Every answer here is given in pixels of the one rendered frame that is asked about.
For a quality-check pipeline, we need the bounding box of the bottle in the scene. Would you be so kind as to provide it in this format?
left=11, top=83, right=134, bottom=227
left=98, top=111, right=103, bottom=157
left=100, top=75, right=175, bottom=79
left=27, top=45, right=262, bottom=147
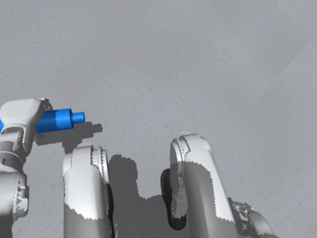
left=0, top=109, right=85, bottom=133

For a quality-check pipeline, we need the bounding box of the left robot arm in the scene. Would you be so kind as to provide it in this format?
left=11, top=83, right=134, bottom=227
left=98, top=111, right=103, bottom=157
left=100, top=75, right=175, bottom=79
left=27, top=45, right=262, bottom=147
left=0, top=123, right=35, bottom=238

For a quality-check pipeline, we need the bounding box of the right robot foot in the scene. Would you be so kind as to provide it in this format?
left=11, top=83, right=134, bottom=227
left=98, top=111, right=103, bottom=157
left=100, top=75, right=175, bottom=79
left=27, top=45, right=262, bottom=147
left=160, top=169, right=186, bottom=231

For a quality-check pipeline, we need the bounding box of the left robot hand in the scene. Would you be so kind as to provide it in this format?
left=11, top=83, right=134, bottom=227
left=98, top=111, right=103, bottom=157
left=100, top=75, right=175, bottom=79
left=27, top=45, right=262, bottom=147
left=0, top=98, right=53, bottom=141

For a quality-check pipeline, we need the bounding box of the right robot hand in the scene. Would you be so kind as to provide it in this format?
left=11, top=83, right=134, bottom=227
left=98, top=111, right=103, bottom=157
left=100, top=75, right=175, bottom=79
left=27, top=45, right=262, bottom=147
left=231, top=202, right=275, bottom=238

